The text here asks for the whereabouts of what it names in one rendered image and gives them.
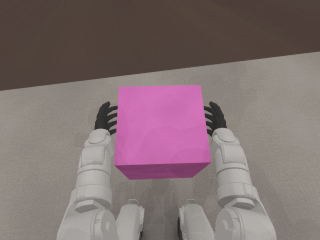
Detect robot right shin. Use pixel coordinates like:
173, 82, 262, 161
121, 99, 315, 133
182, 199, 203, 240

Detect robot left upper arm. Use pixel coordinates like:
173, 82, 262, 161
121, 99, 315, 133
57, 208, 119, 240

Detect right robot hand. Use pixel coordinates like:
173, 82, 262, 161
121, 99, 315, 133
203, 101, 227, 137

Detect left robot hand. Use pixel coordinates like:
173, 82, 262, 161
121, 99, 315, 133
94, 101, 118, 136

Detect right robot forearm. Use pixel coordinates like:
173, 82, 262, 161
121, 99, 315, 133
210, 128, 277, 238

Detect left robot forearm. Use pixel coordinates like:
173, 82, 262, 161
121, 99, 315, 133
56, 128, 114, 240

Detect robot right upper arm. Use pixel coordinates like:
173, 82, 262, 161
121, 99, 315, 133
214, 206, 277, 240

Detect carton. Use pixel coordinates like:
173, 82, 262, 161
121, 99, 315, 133
114, 85, 211, 180

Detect robot right thigh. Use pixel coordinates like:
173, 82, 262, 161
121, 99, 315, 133
179, 203, 215, 240

